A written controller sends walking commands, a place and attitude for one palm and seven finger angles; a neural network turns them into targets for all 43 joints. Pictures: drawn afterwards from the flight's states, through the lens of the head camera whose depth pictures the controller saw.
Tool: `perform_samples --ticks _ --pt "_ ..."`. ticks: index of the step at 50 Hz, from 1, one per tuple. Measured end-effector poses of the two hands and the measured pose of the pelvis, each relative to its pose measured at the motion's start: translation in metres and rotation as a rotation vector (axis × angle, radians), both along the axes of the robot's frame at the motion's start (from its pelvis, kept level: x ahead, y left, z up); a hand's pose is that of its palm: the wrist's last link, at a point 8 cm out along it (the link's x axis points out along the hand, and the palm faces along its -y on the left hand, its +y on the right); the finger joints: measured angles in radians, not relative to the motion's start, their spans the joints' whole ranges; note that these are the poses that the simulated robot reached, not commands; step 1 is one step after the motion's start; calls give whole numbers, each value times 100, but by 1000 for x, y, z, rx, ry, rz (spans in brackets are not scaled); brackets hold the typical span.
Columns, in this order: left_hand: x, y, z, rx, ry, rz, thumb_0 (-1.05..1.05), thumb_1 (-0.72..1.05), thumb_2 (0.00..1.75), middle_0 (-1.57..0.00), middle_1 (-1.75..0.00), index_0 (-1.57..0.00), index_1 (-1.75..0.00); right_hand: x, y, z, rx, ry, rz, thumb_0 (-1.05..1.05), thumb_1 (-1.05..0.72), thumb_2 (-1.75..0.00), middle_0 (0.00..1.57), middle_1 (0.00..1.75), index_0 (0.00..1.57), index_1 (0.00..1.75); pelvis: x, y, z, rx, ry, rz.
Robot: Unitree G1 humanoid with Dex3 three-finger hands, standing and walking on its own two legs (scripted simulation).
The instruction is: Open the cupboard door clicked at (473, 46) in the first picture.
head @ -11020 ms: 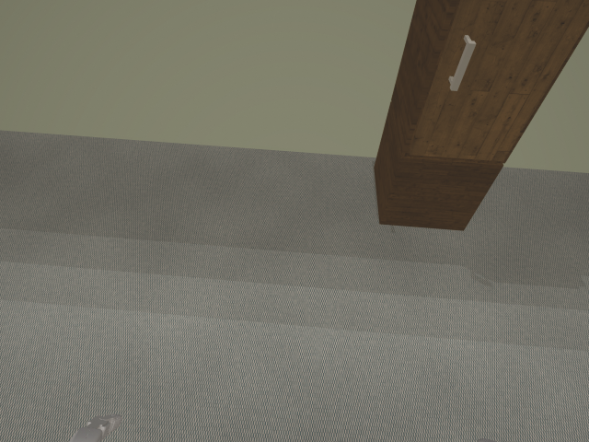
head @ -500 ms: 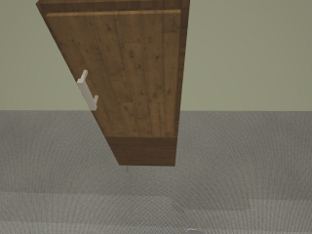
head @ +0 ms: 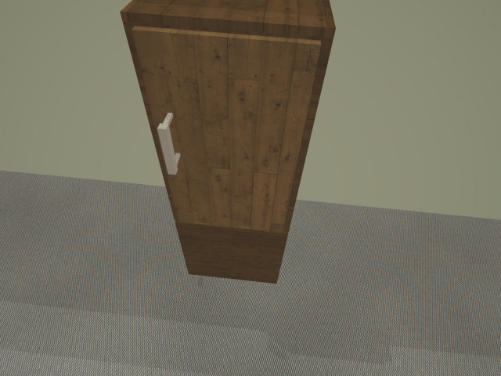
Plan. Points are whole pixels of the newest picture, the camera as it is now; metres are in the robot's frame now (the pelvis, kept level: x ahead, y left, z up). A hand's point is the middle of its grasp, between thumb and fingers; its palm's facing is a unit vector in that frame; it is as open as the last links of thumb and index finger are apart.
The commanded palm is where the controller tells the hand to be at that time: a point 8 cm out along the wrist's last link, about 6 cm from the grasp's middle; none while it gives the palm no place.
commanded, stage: come to a stop and stand still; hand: left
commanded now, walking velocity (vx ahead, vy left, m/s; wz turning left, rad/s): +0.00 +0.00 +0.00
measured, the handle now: (170, 144) +0.57 +0.24 +0.02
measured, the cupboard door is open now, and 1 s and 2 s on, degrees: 0 0 0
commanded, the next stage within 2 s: look again from close up in 0.62 s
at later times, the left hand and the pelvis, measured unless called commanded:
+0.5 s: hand out of the picture -0.03 +0.15 -0.17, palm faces +0.03 -0.99 -0.16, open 7.3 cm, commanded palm none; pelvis -0.02 +0.00 +0.01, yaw +0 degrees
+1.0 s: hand out of the picture +0.00 +0.19 -0.17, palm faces +0.00 -0.98 -0.21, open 7.3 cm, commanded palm none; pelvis -0.01 +0.02 +0.00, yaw -1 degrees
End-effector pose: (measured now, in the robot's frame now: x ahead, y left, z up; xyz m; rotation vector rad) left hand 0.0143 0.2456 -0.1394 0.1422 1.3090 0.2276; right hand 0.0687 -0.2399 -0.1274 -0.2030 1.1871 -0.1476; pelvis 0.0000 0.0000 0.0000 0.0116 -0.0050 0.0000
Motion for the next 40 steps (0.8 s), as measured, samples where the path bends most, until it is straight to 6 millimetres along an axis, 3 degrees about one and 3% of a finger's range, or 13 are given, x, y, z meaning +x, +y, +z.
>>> perform_samples --ticks 8,16,26,40 --pt "-32 -1 4 -40 68 16 0 91 90 -20 -29 -20 -30 -63 34 -4 36 157 -7 1 -93 -90 20 30 20 29 -9 12 9 8 8 10" --pt "-51 -32 7 -62 139 -30 1 92 90 -20 -29 -20 -30 -95 34 -17 84 223 -61 2 -94 -90 20 30 20 29 -17 7 8 9 17 -6" --pt "-52 -43 3 -75 121 -31 2 93 90 -20 -30 -20 -30 -109 30 -14 85 237 -70 1 -92 -90 20 30 20 29 -22 -3 10 1 -14 -5" --pt "-54 -44 2 -67 112 -52 1 92 90 -20 -30 -20 -30 -107 27 -17 85 231 -77 1 -92 -90 20 30 20 29 -23 -1 6 -31 4 -10"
